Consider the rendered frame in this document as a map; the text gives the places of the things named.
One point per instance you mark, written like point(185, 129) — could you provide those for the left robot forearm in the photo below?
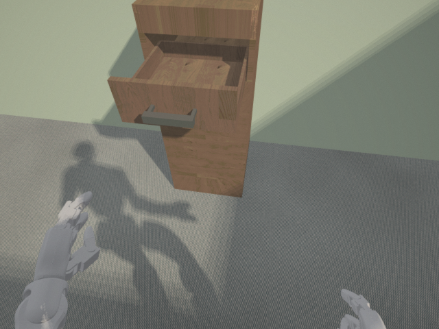
point(44, 306)

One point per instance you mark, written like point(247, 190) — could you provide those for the right robot hand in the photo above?
point(368, 318)

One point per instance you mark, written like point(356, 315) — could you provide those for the drawer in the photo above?
point(178, 76)

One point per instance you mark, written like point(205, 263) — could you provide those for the left robot hand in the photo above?
point(53, 259)

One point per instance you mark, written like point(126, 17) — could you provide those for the cabinet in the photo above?
point(199, 160)

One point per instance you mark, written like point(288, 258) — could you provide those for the handle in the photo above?
point(176, 120)

